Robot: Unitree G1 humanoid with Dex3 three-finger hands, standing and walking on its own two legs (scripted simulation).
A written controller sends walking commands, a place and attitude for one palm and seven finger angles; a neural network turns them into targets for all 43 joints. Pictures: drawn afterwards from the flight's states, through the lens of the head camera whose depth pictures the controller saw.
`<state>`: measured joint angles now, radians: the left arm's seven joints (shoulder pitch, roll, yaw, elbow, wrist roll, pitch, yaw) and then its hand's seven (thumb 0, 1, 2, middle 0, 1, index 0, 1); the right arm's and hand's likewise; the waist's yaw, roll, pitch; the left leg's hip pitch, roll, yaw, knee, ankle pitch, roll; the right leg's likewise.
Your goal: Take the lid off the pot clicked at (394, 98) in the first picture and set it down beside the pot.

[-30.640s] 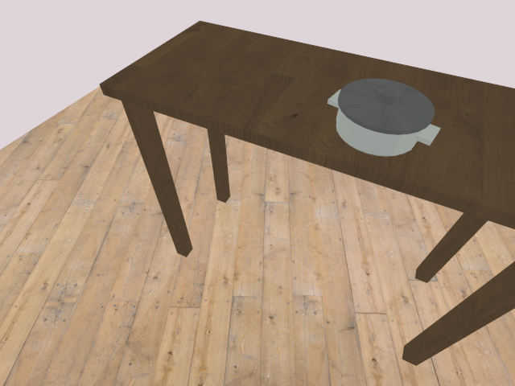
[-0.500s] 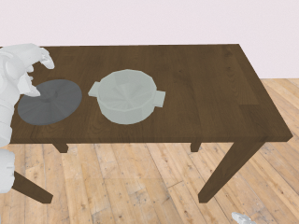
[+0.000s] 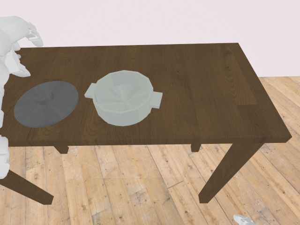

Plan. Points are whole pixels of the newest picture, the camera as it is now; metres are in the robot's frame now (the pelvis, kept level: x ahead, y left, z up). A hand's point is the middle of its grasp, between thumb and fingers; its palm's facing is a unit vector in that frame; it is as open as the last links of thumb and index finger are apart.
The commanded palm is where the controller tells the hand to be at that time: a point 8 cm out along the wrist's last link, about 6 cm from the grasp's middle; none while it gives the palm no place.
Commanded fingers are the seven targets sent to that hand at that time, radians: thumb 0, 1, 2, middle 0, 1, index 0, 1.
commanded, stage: raise the empty hand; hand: left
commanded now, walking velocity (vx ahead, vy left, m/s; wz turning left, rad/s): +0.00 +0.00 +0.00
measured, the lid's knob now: (43, 96) +0.45 +0.31 +0.10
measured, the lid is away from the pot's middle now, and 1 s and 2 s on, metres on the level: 0.23 0.23 0.23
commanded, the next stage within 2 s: draw the hand back to the body in 0.18 s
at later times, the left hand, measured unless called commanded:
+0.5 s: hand (12, 59) +0.42 +0.30 +0.24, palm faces -0.17 -0.06 -0.98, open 11.0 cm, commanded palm +0.38 +0.30 +0.31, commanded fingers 0.00 -0.17 0.97 -0.54 -0.49 -0.54 -0.49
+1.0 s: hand (20, 56) +0.36 +0.23 +0.29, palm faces +0.35 -0.88 -0.33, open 10.9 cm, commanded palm +0.31 +0.28 +0.30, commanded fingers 0.00 0.02 0.96 -0.48 -0.46 -0.48 -0.46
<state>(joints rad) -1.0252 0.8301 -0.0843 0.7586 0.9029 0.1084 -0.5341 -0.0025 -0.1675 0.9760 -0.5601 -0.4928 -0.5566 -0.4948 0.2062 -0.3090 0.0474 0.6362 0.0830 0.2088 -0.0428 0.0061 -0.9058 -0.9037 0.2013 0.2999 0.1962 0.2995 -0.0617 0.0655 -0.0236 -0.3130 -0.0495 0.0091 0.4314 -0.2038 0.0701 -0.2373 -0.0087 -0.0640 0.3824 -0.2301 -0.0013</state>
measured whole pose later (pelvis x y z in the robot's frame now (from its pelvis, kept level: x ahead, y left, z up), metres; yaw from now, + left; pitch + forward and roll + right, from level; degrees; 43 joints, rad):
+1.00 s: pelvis -0.01 -0.02 +0.00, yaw -2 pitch -3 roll +0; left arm -0.55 0.56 0.31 0.20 -0.02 -0.05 -0.04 0.00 -0.15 0.97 -0.56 -0.49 -0.55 -0.49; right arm 0.18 -0.22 0.11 0.60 0.05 0.01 -0.07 0.01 -0.90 -0.90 0.20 0.30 0.20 0.30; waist 0.02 0.01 0.05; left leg -0.14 -0.02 0.03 0.38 -0.20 0.03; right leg -0.09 0.02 -0.04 0.36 -0.23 -0.03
